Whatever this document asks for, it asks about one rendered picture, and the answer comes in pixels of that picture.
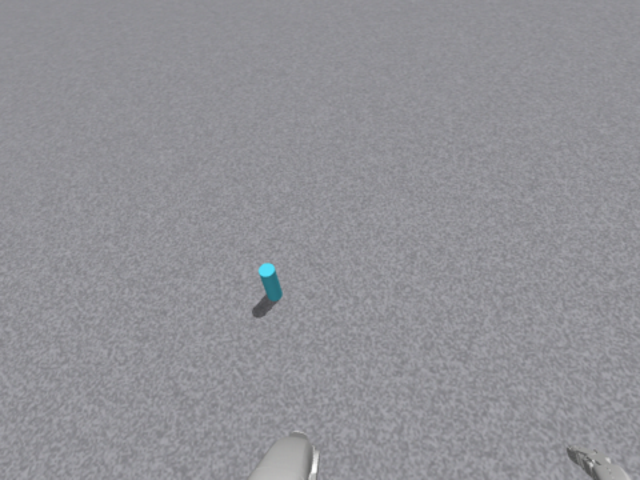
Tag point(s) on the can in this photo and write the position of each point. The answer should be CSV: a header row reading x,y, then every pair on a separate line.
x,y
270,281

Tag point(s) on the right robot hand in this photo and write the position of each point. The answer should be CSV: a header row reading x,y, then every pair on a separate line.
x,y
596,464

